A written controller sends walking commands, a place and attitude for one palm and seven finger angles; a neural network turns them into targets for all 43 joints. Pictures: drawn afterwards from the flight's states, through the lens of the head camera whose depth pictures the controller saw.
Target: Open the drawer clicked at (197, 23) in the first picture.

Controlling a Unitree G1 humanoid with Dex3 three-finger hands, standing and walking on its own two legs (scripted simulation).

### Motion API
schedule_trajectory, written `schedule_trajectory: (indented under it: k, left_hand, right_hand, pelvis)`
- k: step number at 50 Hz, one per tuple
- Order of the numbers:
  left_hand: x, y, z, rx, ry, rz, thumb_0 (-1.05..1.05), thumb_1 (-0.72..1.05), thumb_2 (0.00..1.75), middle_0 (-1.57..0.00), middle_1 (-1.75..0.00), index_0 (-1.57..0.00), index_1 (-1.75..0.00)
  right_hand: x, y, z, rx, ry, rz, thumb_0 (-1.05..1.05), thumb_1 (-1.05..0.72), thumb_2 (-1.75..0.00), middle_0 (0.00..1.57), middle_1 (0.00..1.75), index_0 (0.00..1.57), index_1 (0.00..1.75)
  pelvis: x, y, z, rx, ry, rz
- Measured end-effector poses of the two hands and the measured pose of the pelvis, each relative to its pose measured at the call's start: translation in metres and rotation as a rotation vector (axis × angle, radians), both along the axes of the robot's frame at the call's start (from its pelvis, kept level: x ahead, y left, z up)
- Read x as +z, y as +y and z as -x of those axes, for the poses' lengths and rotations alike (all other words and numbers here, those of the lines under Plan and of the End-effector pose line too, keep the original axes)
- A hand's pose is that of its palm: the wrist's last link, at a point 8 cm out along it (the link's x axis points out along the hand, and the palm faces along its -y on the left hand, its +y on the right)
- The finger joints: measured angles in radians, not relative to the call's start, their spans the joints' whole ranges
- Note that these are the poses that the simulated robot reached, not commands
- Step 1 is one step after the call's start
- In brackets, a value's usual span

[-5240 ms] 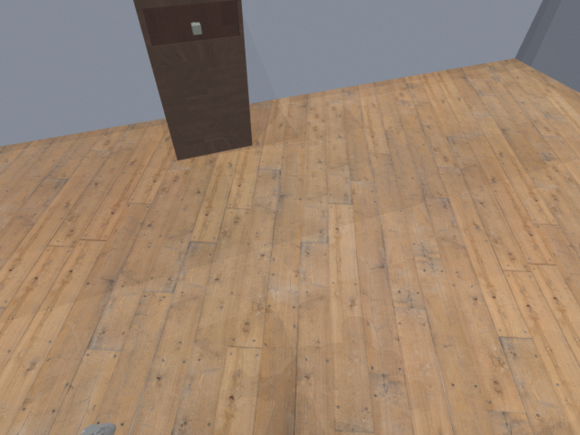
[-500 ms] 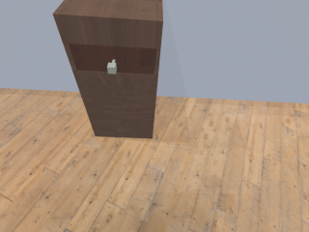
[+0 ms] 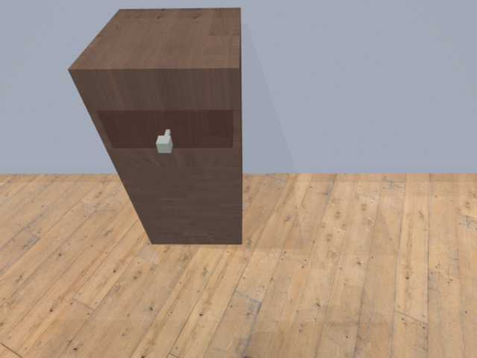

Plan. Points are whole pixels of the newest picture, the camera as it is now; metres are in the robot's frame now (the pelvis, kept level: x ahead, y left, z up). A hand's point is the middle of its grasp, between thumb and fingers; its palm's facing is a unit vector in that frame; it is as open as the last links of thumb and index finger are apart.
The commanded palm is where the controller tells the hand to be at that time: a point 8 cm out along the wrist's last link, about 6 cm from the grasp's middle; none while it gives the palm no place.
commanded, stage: take the last steps up to it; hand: left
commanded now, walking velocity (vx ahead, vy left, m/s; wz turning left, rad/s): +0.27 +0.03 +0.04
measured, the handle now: (165, 139) +0.70 +0.26 -0.07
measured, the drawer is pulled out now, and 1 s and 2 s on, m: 0.00 0.00 0.00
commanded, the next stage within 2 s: come to a stop and stand still in 0.34 s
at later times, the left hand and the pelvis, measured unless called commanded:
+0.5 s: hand out of the picture +0.15 +0.24 -0.17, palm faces +0.05 -0.99 -0.15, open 7.3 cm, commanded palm none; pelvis +0.15 +0.07 +0.01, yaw -1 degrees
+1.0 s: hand (141, 301) +0.26 +0.23 -0.17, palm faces +0.01 -0.97 -0.23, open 7.3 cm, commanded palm none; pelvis +0.17 +0.05 +0.00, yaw +0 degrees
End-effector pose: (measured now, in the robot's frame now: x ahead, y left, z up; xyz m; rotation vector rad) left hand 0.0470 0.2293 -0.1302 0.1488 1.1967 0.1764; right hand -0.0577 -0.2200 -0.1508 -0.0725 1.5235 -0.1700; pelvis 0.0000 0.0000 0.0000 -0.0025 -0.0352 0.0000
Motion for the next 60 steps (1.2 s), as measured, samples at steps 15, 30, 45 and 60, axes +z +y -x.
schedule_trajectory:
  k: [15, 30, 45, 60]
  left_hand:
    - [-0.028, 0.018, 0.022, 0.107, 0.316, 0.119, 0.00, 0.91, 0.90, -0.20, -0.30, -0.21, -0.30]
    - [-0.008, 0.062, -0.166, 0.006, 0.110, 0.022, 0.01, 0.92, 0.90, -0.19, -0.30, -0.20, -0.30]
    - [0.001, 0.039, -0.222, -0.032, 0.024, -0.036, 0.00, 0.91, 0.90, -0.20, -0.30, -0.21, -0.30]
    - [-0.013, 0.096, -0.173, -0.052, -0.004, -0.026, 0.01, 0.91, 0.90, -0.20, -0.30, -0.20, -0.30]
  right_hand:
    - [0.019, 0.025, -0.211, 0.127, -0.275, 0.091, 0.01, -0.93, -0.90, 0.19, 0.30, 0.20, 0.30]
    - [0.018, 0.066, -0.231, 0.048, -0.142, 0.053, 0.00, -0.93, -0.90, 0.20, 0.30, 0.20, 0.30]
    - [-0.004, 0.032, -0.265, 0.011, -0.124, 0.034, 0.01, -0.91, -0.90, 0.20, 0.30, 0.20, 0.30]
    - [0.027, 0.043, -0.300, 0.108, -0.448, 0.157, 0.01, -0.91, -0.90, 0.20, 0.30, 0.20, 0.30]
  pelvis:
    - [-0.006, 0.045, -0.098, 0.015, 0.023, 0.033]
    - [0.009, 0.060, -0.175, -0.002, 0.019, -0.008]
    - [-0.001, 0.041, -0.183, 0.001, 0.027, -0.018]
    - [-0.014, 0.078, -0.168, -0.020, -0.007, 0.004]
